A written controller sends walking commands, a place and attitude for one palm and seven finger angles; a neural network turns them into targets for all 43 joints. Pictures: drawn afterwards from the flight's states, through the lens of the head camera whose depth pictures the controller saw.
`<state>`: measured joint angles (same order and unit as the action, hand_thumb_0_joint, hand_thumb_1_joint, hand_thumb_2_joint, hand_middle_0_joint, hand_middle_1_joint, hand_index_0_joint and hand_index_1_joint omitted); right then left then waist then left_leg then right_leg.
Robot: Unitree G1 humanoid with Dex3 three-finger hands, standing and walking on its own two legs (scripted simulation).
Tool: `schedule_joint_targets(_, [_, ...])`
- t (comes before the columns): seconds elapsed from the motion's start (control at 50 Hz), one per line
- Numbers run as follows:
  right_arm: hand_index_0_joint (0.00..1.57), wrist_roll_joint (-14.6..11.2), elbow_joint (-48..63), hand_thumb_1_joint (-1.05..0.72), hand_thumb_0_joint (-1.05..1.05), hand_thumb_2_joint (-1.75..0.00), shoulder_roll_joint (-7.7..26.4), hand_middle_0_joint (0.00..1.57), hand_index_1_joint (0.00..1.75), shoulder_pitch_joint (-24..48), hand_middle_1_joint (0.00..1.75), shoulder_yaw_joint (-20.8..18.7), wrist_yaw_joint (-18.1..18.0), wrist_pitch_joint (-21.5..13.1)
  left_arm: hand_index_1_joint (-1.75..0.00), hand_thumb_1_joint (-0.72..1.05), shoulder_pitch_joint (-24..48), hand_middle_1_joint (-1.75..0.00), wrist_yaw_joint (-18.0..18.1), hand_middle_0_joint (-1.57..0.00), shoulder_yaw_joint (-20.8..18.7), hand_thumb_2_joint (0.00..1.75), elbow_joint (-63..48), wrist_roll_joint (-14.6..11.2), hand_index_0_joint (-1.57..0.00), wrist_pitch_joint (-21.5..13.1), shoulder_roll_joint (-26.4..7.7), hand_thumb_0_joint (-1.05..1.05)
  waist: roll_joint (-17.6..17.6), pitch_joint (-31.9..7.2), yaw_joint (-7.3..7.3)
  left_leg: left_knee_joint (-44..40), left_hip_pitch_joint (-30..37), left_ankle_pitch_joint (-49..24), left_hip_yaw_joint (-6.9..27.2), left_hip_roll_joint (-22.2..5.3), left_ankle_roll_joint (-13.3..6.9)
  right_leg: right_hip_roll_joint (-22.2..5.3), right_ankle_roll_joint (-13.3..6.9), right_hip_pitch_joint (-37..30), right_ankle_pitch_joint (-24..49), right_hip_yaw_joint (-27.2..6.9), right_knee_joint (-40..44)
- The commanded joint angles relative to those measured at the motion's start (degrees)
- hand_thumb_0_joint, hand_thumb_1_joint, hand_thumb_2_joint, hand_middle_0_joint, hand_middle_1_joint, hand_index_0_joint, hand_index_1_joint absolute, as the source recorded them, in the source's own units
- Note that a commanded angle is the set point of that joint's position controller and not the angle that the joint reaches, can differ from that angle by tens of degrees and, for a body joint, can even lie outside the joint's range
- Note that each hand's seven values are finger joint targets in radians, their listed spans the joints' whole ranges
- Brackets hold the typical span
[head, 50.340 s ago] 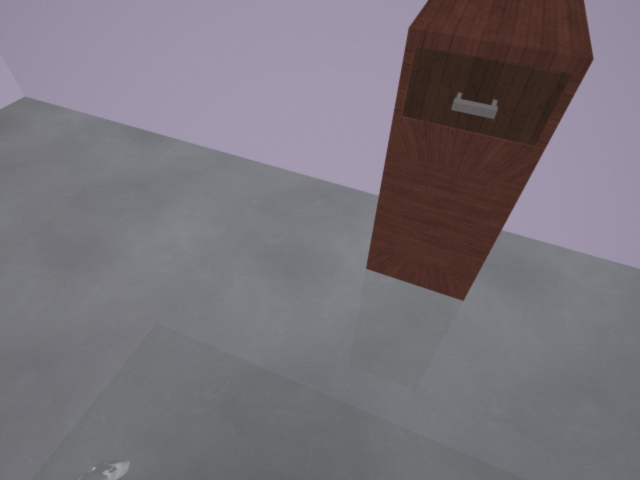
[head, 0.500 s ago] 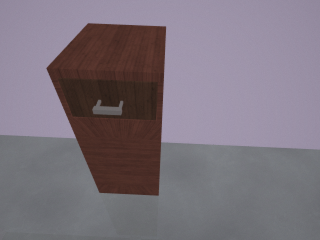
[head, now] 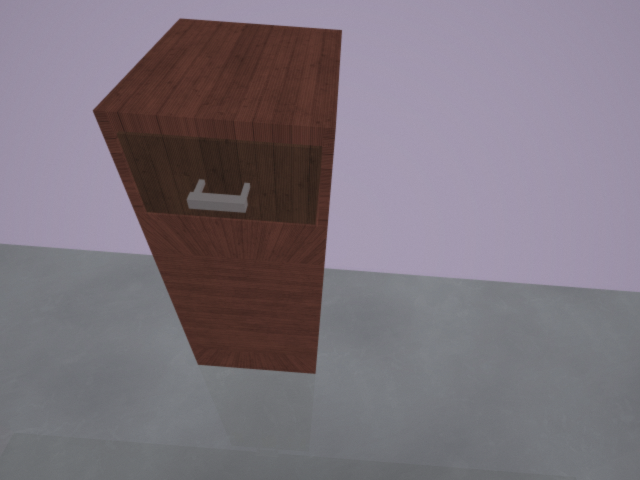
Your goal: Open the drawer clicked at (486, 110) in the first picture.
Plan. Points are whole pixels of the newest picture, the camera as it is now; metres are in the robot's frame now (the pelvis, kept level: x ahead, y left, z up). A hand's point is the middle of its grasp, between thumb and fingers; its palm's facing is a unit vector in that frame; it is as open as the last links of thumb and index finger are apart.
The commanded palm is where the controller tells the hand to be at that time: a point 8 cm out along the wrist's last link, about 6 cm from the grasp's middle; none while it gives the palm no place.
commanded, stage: come to a stop and stand still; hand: left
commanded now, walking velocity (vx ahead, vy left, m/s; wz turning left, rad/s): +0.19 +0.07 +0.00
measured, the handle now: (220, 194) +0.56 +0.22 +0.02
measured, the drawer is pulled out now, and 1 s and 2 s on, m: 0.00 0.00 0.00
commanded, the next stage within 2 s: look again from close up in 1.02 s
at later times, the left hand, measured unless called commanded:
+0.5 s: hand out of the picture +0.11 +0.17 -0.17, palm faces +0.04 -0.97 -0.22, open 7.3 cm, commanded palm none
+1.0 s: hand out of the picture -0.01 +0.15 -0.17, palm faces +0.04 -0.99 -0.16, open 7.4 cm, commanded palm none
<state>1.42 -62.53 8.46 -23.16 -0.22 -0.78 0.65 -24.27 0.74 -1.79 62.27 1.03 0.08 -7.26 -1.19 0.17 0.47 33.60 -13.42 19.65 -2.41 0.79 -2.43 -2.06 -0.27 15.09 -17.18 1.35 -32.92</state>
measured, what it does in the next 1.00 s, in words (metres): stands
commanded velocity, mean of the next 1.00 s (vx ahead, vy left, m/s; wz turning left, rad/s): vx -0.05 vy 0.01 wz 0.00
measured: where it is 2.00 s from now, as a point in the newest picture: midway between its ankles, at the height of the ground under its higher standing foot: outside the picture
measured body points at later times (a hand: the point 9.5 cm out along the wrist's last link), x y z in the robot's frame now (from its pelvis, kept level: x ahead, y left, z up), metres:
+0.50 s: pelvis +0.05 -0.01 +0.00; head +0.08 -0.02 +0.45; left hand +0.11 +0.22 -0.15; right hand +0.04 -0.21 -0.16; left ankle -0.01 +0.10 -0.73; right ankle +0.08 -0.11 -0.73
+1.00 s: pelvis +0.01 -0.01 +0.01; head +0.00 -0.01 +0.46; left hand -0.01 +0.21 -0.15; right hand -0.02 -0.22 -0.15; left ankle -0.01 +0.09 -0.73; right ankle +0.07 -0.11 -0.73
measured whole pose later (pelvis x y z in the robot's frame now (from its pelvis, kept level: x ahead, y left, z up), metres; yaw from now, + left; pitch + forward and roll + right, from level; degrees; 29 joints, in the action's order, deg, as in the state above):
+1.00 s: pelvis +0.01 -0.01 +0.01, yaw -2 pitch -2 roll +1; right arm 1.0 -62.4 6.8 -20.0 0.6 -1.2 0.7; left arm -19.7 1.5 -0.7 62.0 0.9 0.7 -7.5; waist -1.0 0.7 0.9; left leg 25.5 -8.4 15.6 -4.2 0.6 -1.4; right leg -1.3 -2.0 16.3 -7.3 5.9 -24.9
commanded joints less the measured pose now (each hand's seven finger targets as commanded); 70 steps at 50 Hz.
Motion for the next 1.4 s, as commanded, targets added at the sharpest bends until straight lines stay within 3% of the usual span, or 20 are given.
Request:
schedule_joint_targets(0.0, [0.2,0.15,1.48,-0.9,0.0,-0.9,5.07,0.2,0.3,-6.58,0.3,-1.1,-0.29,-2.39,-0.3,0.9,1.02,-0.3,0.09,-0.2,-1.09,0.9,-4.29,0.4,-0.2,-0.97,-4.51,0.0,6.55,8.75,-2.27,-15.03,-0.84,13.99,10.3,-7.43,-3.22,-1.17,-4.28,10.84,-15.16,-2.88,2.61])
schedule_joint_targets(0.04, [0.2,0.06,0.88,-0.9,0.0,-0.9,7.36,0.2,0.3,-9.18,0.3,-1.82,-0.75,-2.86,-0.3,0.9,4.61,-0.3,-0.07,-0.2,-0.26,0.9,-5.89,1.05,-0.2,-1.5,-1.93,0.0,14.38,11.58,-3.42,-24.11,2.66,17.12,23.62,-16.73,-8.72,1.96,-2.69,18.74,-9.7,4.05,-13.02])
schedule_joint_targets(0.06, [0.2,0.06,0.79,-0.9,0.0,-0.9,6.69,0.2,0.3,-9.24,0.3,-1.61,-0.78,-3.2,-0.3,0.9,6.3,-0.3,-0.2,-0.2,-0.2,0.9,-6.37,1.09,-0.2,-1.85,-1.73,0.0,12.5,12.6,-3.67,-24.43,4.05,10.82,23.97,-18.11,-10.78,0.2,-2.94,21.66,-10.31,2.46,-17.77])
schedule_joint_targets(0.1, [0.2,0.26,1.11,-0.9,0.0,-0.9,5.59,0.2,0.3,-7.81,0.3,-0.92,-0.91,-3.99,-0.3,0.9,6.98,-0.3,-0.54,-0.2,-0.23,0.9,-6.41,0.66,-0.2,-2.65,-1.07,0.0,7.58,10.72,-2.74,-20.69,5.73,-9.09,18.63,-17.4,-11.27,-1.5,-2.78,19.9,-9.86,1.66,-16.84])
schedule_joint_targets(0.16, [0.2,-0.06,1.37,-0.9,0.0,-0.9,4.85,0.2,0.3,-4.94,0.3,-0.17,-1.78,-4.39,-0.3,0.9,3.28,-0.3,-0.19,-0.2,0.28,0.9,-4.49,-0.1,-0.2,-2.66,1.23,0.0,5.46,5.59,-0.08,-12.71,4.25,-38.91,6.72,-12.87,-7.82,-0.31,-1.21,5.05,-0.98,4.25,-2.07])
schedule_joint_targets(0.2, [0.2,-0.95,1.33,-0.9,0.0,-0.9,4.26,0.2,0.3,-3.54,0.3,-0.2,-2.19,-4.39,-0.3,0.9,-1.7,-0.3,0.47,-0.2,0.09,0.9,-2.44,-0.32,-0.2,-2.87,-0.41,0.0,2.53,1.21,2.13,-6.89,1.82,-37.56,3.0,-9.21,-3.16,-1.52,-0.61,-7.08,16.43,2.08,8.29])
schedule_joint_targets(0.24, [0.2,-1.65,1.21,-0.9,0.0,-0.9,2.01,0.2,0.3,-4.44,0.3,0.22,-2.1,-3.67,-0.3,0.9,-2.6,-0.3,1.37,-0.2,-0.11,0.9,-1.12,-0.93,-0.2,-3.02,-5.29,0.0,-2.61,-1.89,0.91,-7.31,-5.87,-13.0,1.83,-5.16,0.98,-11.57,-5.07,-16.83,41.92,-8.95,5.46])
schedule_joint_targets(0.26, [0.2,-1.69,0.53,-0.9,0.0,-0.9,0.82,0.2,0.3,-5.52,0.3,-0.05,-1.93,-3.26,-0.3,0.9,-1.66,-0.3,1.32,-0.2,-0.17,0.9,-1.03,-0.87,-0.2,-2.58,-6.78,0.0,-0.39,-1.04,0.04,-9.05,-5.35,-5.56,2.07,-3.58,1.45,-14.07,-6.79,-15.14,45.71,-8.42,4.44])
schedule_joint_targets(0.32, [0.2,-1.63,-0.15,-0.9,0.0,-0.9,0.64,0.2,0.3,-4.58,0.3,-0.59,-2.06,-1.84,-0.3,0.9,1.52,-0.3,1.99,-0.2,-0.15,0.9,-2.39,-0.81,-0.2,-1.88,-6.29,0.0,-8.52,-0.81,-0.27,-7.19,-1.55,-12.73,0.82,-4.58,1.95,-11.22,-5.7,-11.44,51.35,-5.05,3.27])
schedule_joint_targets(0.36, [0.2,-1.49,-0.24,-0.9,0.0,-0.9,1.14,0.2,0.3,-4.66,0.3,-1.14,-2.04,-1.34,-0.3,0.9,2.58,-0.3,2.36,-0.2,-0.52,0.9,-3.34,-0.66,-0.2,-1.3,-6.59,0.0,-5.58,-0.61,-0.29,-5.84,-0.58,-21.19,1.2,-4.92,1.91,-10.62,-5.12,-10.77,52.29,-3.8,1.23])
schedule_joint_targets(0.48, [0.2,-1.1,1.92,-0.9,0.0,-0.9,2.21,0.2,0.3,-1.12,0.3,-2.27,-1.62,-0.02,-0.3,0.9,6.84,-0.3,2.36,-0.2,-1.79,0.9,-6.56,-0.26,-0.2,0.24,-8.39,0.0,-0.47,-2.51,-0.58,-2.68,1.99,-22.39,1.61,-5.66,1.39,-10.08,-6.04,-4.26,34.53,-4.47,2.03])
schedule_joint_targets(0.54, [0.2,-0.51,3.01,-0.9,0.0,-0.9,2.69,0.2,0.3,1.13,0.3,-2.24,-1.35,-0.12,-0.3,0.9,9.0,-0.3,1.99,-0.2,-1.4,0.9,-7.77,0.03,-0.2,0.69,-6.19,0.0,1.64,0.14,-0.51,-8.57,-0.67,-16.75,4.85,-8.15,-0.27,-5.6,-3.69,-1.71,17.02,-2.15,3.2])
schedule_joint_targets(0.6, [0.2,-0.28,3.99,-0.9,0.0,-0.9,4.05,0.2,0.3,4.41,0.3,-1.93,-1.23,-0.72,-0.3,0.9,8.96,-0.3,1.53,-0.2,-0.99,0.9,-7.71,0.1,-0.2,0.76,-5.32,0.0,5.56,2.29,0.72,-12.52,-5.61,-13.1,5.96,-8.88,-1.17,-3.5,-2.33,-4.58,12.4,-1.12,3.06])
schedule_joint_targets(0.8, [0.2,-0.29,3.17,-0.9,0.0,-0.9,3.97,0.2,0.3,2.01,0.3,-0.78,-0.62,-0.71,-0.3,0.9,6.42,-0.3,1.06,-0.2,0.0,0.9,-5.08,0.12,-0.2,0.13,-6.09,0.0,0.27,6.21,-0.1,-16.2,-6.2,5.03,5.1,-5.99,-0.53,-4.39,-1.92,-1.92,-2.76,-4.85,13.88])
schedule_joint_targets(1.06, [0.2,-0.41,-0.11,-0.9,0.0,-0.9,1.78,0.2,0.3,-3.56,0.3,0.38,-0.88,-1.27,-0.3,0.9,0.45,-0.3,1.28,-0.2,0.73,0.9,-1.28,-0.16,-0.2,-0.97,-3.44,0.0,0.63,5.89,-0.11,-16.95,-5.54,3.44,4.33,-5.67,-0.33,-4.21,-1.69,-3.14,-1.47,-4.23,15.3])
schedule_joint_targets(1.1, [0.2,-0.7,4.11,-0.9,0.0,-0.9,5.44,0.2,0.3,5.44,0.3,-0.16,-0.32,-2.09,-0.3,0.9,-3.0,-0.3,3.49,-0.2,1.55,0.9,0.65,0.33,-0.2,-1.67,-6.15,0.0,6.2,9.28,2.4,-7.91,-7.13,-0.74,-0.85,-6.68,2.35,-6.25,-1.29,-1.02,9.95,-3.67,10.09])
schedule_joint_targets(1.12, [0.2,-0.62,5.52,-0.9,0.0,-0.9,2.12,0.2,0.3,1.33,0.3,-0.01,-0.44,-1.66,-0.3,0.9,-0.94,-0.3,2.99,-0.2,0.94,0.9,-0.89,-0.04,-0.2,-1.86,-8.24,0.0,7.86,1.37,-0.62,-6.5,-4.55,3.36,1.38,-2.89,2.14,-8.22,-3.52,-0.23,-3.85,-8.46,12.39])
schedule_joint_targets(1.18, [0.2,0.0,4.43,-0.9,0.0,-0.9,1.46,0.2,0.3,-5.6,0.3,0.04,-0.39,-1.68,-0.3,0.9,2.52,-0.3,2.05,-0.2,0.44,0.9,-2.14,0.11,-0.2,-1.65,-7.07,0.0,3.98,0.07,-2.71,-8.6,-1.96,3.09,2.98,-4.04,0.27,-6.68,-4.28,5.02,-10.85,-6.13,10.92])
schedule_joint_targets(1.26, [0.2,-0.06,5.13,-0.9,0.0,-0.9,3.16,0.2,0.3,-3.35,0.3,-0.1,-0.73,-2.35,-0.3,0.9,1.19,-0.3,1.3,-0.2,1.21,0.9,-0.96,0.08,-0.2,-1.37,-3.27,0.0,4.47,6.43,-0.35,-18.32,-12.45,9.89,8.83,-7.92,-1.47,-2.37,-2.47,-0.96,-0.71,-1.09,5.55])
schedule_joint_targets(1.38, [0.2,-0.39,3.36,-0.9,0.0,-0.9,2.9,0.2,0.3,-4.42,0.3,0.72,-0.88,-2.94,-0.3,0.9,1.27,-0.3,1.26,-0.2,1.59,0.9,0.06,-0.49,-0.2,-2.21,-2.94,0.0,-0.51,8.6,-0.35,-17.36,-8.55,-0.3,6.1,-5.91,-0.75,-3.82,-2.85,-2.26,4.37,-3.58,9.16])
